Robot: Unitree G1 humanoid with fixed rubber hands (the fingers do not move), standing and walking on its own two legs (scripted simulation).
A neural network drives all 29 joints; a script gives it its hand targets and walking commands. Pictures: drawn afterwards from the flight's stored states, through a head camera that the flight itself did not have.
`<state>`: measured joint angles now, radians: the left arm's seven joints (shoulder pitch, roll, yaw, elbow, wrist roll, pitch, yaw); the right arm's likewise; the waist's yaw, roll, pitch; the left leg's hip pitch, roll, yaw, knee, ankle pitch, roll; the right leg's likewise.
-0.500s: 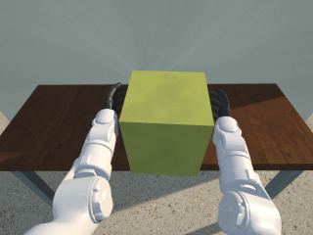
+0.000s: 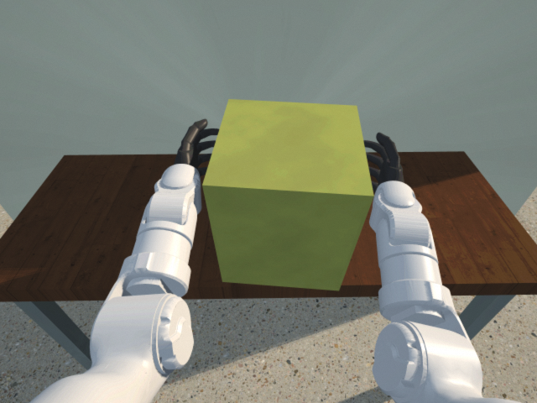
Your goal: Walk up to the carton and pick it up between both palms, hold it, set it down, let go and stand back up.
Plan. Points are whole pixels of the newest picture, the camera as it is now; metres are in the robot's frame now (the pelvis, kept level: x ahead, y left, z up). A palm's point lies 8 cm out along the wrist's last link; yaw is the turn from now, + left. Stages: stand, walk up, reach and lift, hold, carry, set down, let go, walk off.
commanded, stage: reach and lift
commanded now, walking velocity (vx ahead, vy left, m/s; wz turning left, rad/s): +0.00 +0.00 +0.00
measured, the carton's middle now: (285, 198) +0.44 -0.04 +0.10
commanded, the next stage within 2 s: none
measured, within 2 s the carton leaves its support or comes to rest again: neither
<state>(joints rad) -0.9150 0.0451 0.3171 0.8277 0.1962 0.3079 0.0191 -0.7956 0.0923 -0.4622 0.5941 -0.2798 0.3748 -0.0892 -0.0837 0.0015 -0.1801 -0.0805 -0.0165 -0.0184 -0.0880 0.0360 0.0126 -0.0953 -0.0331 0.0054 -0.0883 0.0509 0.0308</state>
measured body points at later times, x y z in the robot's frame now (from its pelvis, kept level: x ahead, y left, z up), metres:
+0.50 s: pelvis -0.03 +0.00 +0.00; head -0.04 +0.00 +0.45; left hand +0.41 +0.13 +0.18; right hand +0.37 -0.18 +0.17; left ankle -0.02 +0.11 -0.76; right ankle -0.01 -0.14 -0.76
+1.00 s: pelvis -0.04 +0.00 +0.00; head -0.05 +0.00 +0.45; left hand +0.38 +0.13 +0.17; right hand +0.35 -0.17 +0.16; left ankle -0.02 +0.11 -0.76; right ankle -0.01 -0.14 -0.76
